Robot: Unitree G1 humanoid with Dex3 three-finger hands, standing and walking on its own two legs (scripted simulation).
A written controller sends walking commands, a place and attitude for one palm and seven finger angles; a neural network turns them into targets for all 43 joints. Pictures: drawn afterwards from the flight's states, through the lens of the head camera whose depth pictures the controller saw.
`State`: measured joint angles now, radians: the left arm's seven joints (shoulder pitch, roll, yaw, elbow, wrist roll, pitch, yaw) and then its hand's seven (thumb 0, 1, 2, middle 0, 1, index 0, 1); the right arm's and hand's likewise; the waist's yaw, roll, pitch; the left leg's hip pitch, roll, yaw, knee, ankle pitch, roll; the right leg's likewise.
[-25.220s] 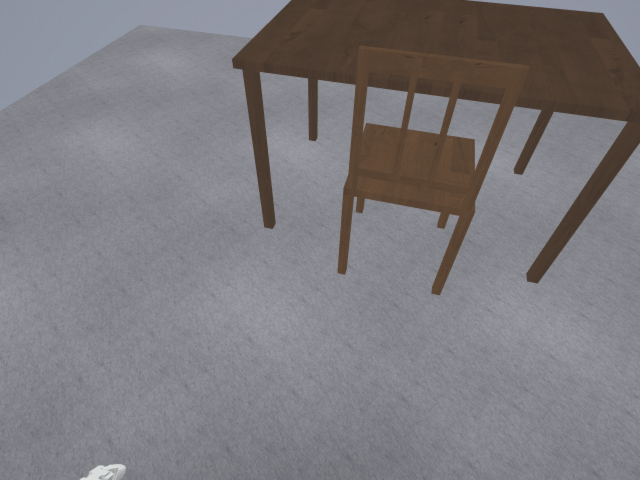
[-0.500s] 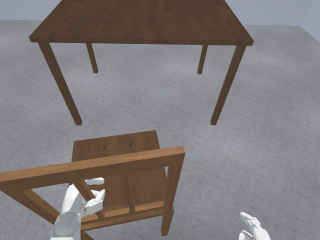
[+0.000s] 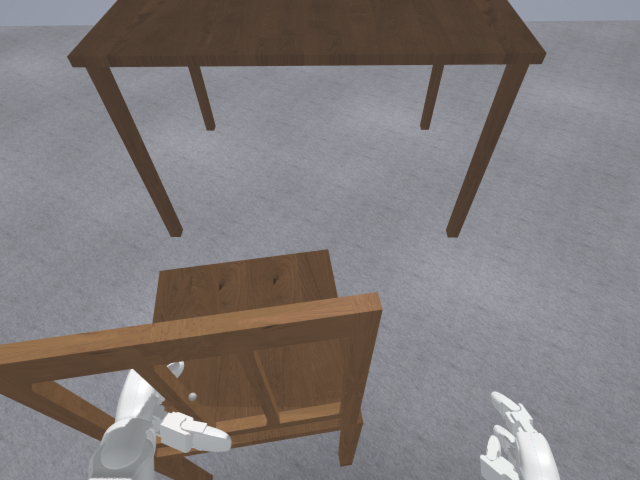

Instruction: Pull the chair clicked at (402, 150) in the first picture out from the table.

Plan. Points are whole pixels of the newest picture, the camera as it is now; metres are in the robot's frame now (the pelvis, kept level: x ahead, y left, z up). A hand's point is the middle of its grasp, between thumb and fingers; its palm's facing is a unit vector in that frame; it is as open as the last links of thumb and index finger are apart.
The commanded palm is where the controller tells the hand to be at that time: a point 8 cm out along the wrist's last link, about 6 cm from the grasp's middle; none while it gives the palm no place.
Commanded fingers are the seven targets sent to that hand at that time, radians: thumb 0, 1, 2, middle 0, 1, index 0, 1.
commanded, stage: open the thumb and straighten the fingers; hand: left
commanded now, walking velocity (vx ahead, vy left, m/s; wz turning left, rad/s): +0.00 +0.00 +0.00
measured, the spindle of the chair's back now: (184, 401) +0.23 +0.20 -0.06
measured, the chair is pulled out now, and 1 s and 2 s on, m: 0.67 0.67 0.67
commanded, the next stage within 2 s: draw the fingers out of the gap in 0.08 s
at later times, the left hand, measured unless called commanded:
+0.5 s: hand (172, 448) +0.17 +0.19 -0.03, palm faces +0.15 -0.97 -0.21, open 17.5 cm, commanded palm +0.14 +0.24 -0.01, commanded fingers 0.00 -0.55 0.20 0.00 0.00 0.00 0.00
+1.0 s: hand out of the picture +0.11 +0.18 -0.03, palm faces +0.14 -0.97 -0.20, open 17.5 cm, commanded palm +0.06 +0.23 -0.01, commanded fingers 0.00 -0.55 0.20 0.00 0.00 0.00 0.00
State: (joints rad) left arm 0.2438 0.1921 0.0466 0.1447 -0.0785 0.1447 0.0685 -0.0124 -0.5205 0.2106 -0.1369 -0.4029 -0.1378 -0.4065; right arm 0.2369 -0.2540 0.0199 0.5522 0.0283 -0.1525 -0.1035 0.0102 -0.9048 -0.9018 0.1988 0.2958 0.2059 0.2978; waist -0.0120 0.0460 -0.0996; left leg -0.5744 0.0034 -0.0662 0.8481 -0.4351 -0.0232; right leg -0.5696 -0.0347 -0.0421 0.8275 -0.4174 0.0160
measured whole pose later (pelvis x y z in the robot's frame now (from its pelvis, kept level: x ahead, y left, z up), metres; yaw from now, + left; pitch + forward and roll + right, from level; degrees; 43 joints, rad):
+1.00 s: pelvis -0.01 +0.01 -0.02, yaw +1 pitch +10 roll -2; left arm 0.76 0.20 0.00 -0.25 -0.07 0.13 0.05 -0.02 -0.53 0.20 0.00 0.00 0.00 0.00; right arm 0.24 -0.19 -0.01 0.50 0.04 -0.16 -0.14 0.01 -0.90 -0.90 0.20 0.30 0.21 0.30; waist 0.00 0.05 -0.17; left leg -0.68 0.00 -0.10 1.00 -0.49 -0.02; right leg -0.64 -0.03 -0.07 0.93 -0.46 0.02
